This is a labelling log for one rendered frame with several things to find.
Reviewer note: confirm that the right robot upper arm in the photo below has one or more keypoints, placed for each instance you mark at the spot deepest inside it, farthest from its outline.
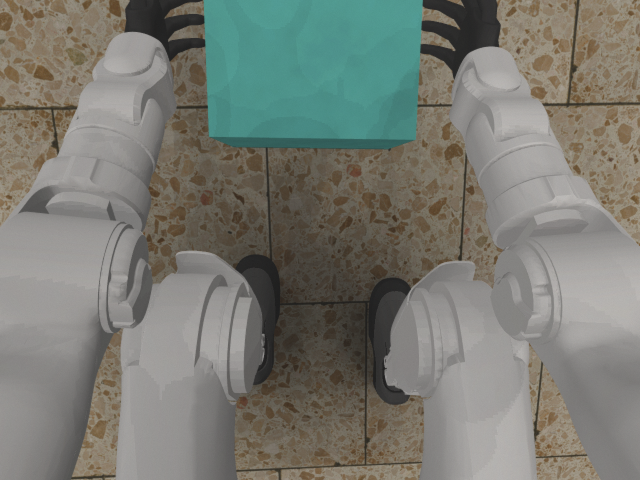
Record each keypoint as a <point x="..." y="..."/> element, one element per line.
<point x="576" y="299"/>

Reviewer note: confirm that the robot left foot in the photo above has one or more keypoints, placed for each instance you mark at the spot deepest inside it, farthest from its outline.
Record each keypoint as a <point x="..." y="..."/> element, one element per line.
<point x="262" y="276"/>

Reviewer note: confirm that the left robot forearm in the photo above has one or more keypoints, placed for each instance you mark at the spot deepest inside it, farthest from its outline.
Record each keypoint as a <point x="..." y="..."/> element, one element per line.
<point x="111" y="148"/>

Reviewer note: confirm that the robot right hand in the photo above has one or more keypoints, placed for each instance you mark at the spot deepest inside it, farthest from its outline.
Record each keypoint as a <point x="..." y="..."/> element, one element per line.
<point x="478" y="23"/>

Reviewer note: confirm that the robot right shin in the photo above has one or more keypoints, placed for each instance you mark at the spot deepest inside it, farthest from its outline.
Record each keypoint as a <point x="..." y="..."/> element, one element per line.
<point x="447" y="271"/>

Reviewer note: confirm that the carton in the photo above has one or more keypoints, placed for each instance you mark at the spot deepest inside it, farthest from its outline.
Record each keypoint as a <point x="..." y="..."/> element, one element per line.
<point x="331" y="74"/>

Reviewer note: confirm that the left robot upper arm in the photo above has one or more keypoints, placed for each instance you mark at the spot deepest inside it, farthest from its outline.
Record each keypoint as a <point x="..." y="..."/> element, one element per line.
<point x="67" y="284"/>

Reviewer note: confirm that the right robot forearm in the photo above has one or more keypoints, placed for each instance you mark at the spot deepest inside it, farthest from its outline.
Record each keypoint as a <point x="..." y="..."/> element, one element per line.
<point x="520" y="166"/>

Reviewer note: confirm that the robot left hand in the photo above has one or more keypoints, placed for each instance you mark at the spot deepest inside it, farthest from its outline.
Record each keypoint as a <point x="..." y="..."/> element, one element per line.
<point x="148" y="17"/>

